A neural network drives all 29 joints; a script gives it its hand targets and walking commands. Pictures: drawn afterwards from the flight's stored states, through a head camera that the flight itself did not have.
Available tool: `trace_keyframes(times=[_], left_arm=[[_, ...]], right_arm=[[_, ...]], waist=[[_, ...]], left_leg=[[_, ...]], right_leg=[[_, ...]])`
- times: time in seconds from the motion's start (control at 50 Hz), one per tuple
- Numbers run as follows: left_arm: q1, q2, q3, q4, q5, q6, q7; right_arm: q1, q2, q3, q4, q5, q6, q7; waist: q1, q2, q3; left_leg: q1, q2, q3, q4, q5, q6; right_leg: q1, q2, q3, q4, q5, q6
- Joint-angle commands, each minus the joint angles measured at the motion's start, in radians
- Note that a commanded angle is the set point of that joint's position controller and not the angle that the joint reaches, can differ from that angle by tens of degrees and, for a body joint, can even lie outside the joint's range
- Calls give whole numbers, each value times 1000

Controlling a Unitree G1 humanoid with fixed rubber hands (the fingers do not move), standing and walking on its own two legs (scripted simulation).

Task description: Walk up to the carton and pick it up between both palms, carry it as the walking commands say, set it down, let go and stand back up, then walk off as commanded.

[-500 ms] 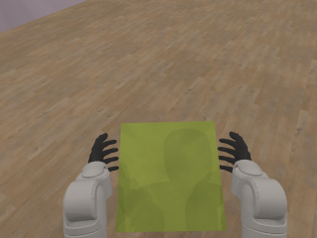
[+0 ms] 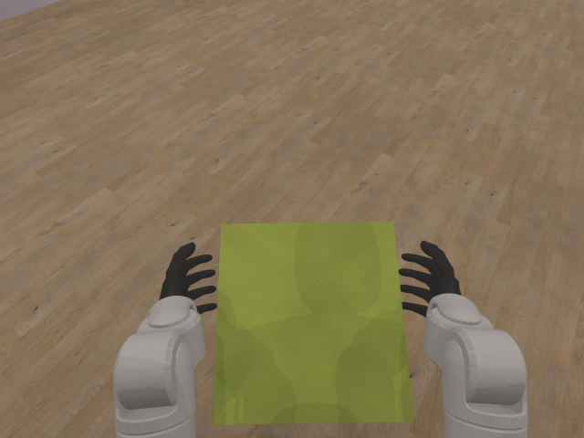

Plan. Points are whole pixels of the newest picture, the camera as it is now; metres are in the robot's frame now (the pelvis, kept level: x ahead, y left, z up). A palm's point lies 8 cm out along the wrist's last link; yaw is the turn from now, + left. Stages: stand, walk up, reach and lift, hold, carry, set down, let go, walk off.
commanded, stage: carry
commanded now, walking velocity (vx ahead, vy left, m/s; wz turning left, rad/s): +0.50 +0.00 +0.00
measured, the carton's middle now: (307, 317) +0.29 +0.00 -0.01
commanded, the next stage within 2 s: none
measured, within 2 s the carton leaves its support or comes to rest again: neither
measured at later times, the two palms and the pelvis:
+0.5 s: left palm (217, 132) +0.57 +0.16 +0.09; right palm (392, 124) +0.60 -0.15 +0.09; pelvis +0.33 -0.02 +0.01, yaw +4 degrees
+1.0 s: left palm (222, 33) +0.94 +0.19 +0.10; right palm (352, 33) +0.94 -0.11 +0.10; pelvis +0.68 +0.04 +0.01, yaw +0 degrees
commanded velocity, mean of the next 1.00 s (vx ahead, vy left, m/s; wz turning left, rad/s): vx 0.50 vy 0.00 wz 0.00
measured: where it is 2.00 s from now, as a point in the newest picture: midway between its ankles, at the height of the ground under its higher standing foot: (286, 179)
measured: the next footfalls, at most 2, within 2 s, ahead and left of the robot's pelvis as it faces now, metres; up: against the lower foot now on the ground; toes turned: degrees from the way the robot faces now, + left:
right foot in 0.26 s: +0.34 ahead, -0.11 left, +0.00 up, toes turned -10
left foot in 0.68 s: +0.62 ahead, +0.12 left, +0.00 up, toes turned +13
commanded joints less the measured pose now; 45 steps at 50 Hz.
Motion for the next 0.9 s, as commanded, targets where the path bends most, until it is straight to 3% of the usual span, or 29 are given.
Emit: trace_keyframes(times=[0.0, 0.08, 0.16, 0.2, 0.24, 0.26, 0.28, 0.3, 0.32, 0.34, 0.36, 0.4, 0.46, 0.52, 0.58, 0.62, 0.64, 0.66, 0.68, 0.7, 0.72, 0.76, 0.78, 0.8, 0.88], left_arm=[[-415, -1064, -680, -96, -418, -50, -286], [-395, -1055, -669, -117, -396, -73, -270], [-374, -1000, -658, -122, -385, -60, -259], [-374, -972, -645, -112, -380, -48, -258], [-357, -947, -623, -88, -373, -37, -257], [-318, -928, -606, -65, -363, -33, -255], [-323, -911, -602, -40, -356, -32, -255], [-340, -939, -611, -35, -378, -30, -258], [-373, -975, -622, -57, -394, -34, -264], [-412, -1012, -628, -81, -400, -42, -271], [-429, -1044, -631, -95, -405, -50, -277], [-446, -1083, -640, -114, -424, -66, -291], [-435, -1064, -667, -147, -449, -77, -300], [-397, -1008, -668, -165, -445, -72, -296], [-361, -950, -656, -162, -426, -59, -288], [-353, -923, -652, -157, -417, -48, -280], [-354, -914, -653, -156, -414, -42, -276], [-365, -906, -658, -160, -410, -34, -272], [-385, -899, -664, -162, -408, -23, -273], [-405, -917, -671, -144, -406, -18, -274], [-400, -936, -666, -119, -405, -19, -276], [-418, -1020, -675, -94, -419, -36, -285], [-423, -1045, -668, -85, -413, -47, -287], [-424, -1066, -668, -87, -411, -57, -287], [-410, -1068, -669, -101, -397, -80, -274]], right_arm=[[-433, 1011, 624, -154, 413, -36, 277], [-424, 996, 635, -169, 418, -47, 286], [-404, 943, 631, -175, 407, -35, 279], [-402, 918, 628, -167, 397, -22, 271], [-398, 895, 624, -155, 384, -8, 265], [-410, 874, 615, -146, 379, 3, 262], [-401, 848, 632, -143, 372, 11, 259], [-395, 856, 629, -129, 372, 14, 261], [-406, 898, 635, -122, 376, 9, 263], [-437, 946, 641, -126, 387, 0, 269], [-455, 983, 644, -127, 396, -10, 274], [-461, 1032, 651, -144, 399, -34, 275], [-422, 1038, 646, -161, 379, -54, 262], [-389, 1003, 639, -175, 371, -52, 251], [-372, 963, 639, -175, 370, -35, 246], [-364, 946, 636, -168, 371, -22, 245], [-352, 941, 634, -155, 372, -16, 245], [-328, 931, 629, -135, 373, -11, 245], [-323, 908, 612, -121, 365, -7, 247], [-358, 906, 601, -111, 374, -10, 250], [-375, 935, 618, -127, 387, -12, 255], [-419, 1007, 629, -122, 403, -26, 270], [-445, 1031, 636, -132, 416, -35, 277], [-452, 1047, 641, -146, 421, -42, 282], [-439, 1028, 645, -163, 421, -55, 288]], waist=[[-13, 105, -305], [-14, 163, -271], [-19, 179, -225], [-14, 155, -213], [8, 79, -265], [42, -6, -328], [47, -255, -375], [34, -262, -340], [30, -155, -327], [29, -60, -312], [32, -20, -278], [27, -66, -275], [25, -102, -257], [24, -129, -228], [30, -160, -200], [20, -153, -213], [5, -119, -253], [-17, -66, -320], [-36, 137, -385], [-27, 338, -402], [-21, 239, -409], [-17, 95, -360], [-12, 74, -321], [-9, 91, -306], [-10, 143, -277]], left_leg=[[508, 283, -349, -214, 278, 84], [467, 228, -215, -248, 267, 67], [446, 205, -147, -222, 304, 64], [410, 191, -102, -162, 332, 39], [282, 132, -16, 57, 422, -24], [128, 99, -9, 264, 319, -53], [-154, -17, -20, 584, 2, -95], [-311, -47, -130, 747, -249, -74], [-335, 6, -216, 807, -225, -54], [-319, 43, -251, 768, -157, -48], [-299, 73, -255, 683, -126, -52], [-242, 64, -197, 533, -97, -73], [-227, 39, -133, 355, -66, -82], [-176, 4, -67, 167, 41, -76], [-116, -32, -11, 40, 117, -69], [-2, -46, 16, -54, 178, -57], [152, -64, 53, -116, 219, -48], [397, -25, -9, -72, 170, -18], [612, 199, -372, -99, 118, 70], [765, 350, -705, -194, 112, 174], [736, 365, -654, -178, 204, 188], [592, 328, -488, -179, 332, 145], [523, 296, -399, -205, 313, 106], [497, 272, -335, -226, 296, 80], [494, 233, -216, -258, 335, 76]], right_leg=[[-302, -38, 41, -103, 68, -10], [-222, 15, -49, -331, 192, -12], [-159, 46, -111, -472, 285, -21], [-54, 49, -137, -533, 343, -31], [231, 69, -157, -588, 329, -56], [436, -15, 4, -597, 210, -89], [624, -259, 450, -721, 62, -216], [645, -333, 572, -770, 173, -269], [590, -336, 506, -758, 272, -260], [535, -323, 425, -764, 357, -237], [487, -299, 332, -779, 397, -208], [463, -244, 191, -799, 469, -169], [477, -225, 102, -824, 534, -167], [477, -175, 0, -801, 603, -138], [481, -160, -49, -768, 681, -125], [481, -147, -93, -673, 780, -93], [436, -120, -140, -567, 792, -61], [276, -97, -147, -424, 705, -27], [7, -23, -151, -137, 427, 20], [-285, 103, -91, 100, -58, 20], [-348, 41, 27, 215, -69, -4], [-327, -25, 88, 155, 48, -19], [-296, -46, 79, 44, 81, -14], [-268, -40, 56, -46, 101, -12], [-251, -4, -26, -235, 227, -12]])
